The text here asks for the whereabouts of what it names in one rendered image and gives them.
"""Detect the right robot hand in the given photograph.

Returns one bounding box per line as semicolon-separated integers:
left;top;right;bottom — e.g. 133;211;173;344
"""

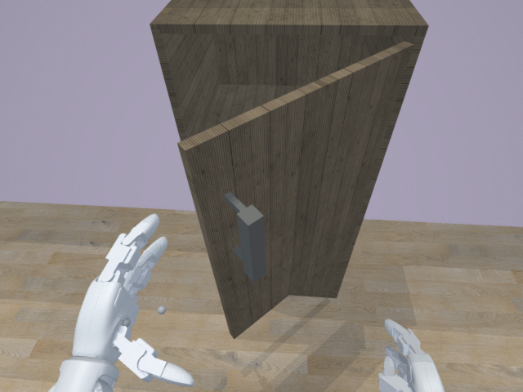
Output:
378;318;445;392

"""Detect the handle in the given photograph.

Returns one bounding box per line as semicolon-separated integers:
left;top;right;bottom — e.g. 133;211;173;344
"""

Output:
224;192;266;283

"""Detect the cupboard door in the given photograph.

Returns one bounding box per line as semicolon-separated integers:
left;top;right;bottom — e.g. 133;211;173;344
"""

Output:
177;42;413;339

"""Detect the robot left forearm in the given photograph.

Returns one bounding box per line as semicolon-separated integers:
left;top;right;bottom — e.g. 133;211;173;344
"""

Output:
48;357;119;392

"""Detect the left robot hand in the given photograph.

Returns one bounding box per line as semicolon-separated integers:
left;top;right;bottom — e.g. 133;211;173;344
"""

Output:
72;214;194;386

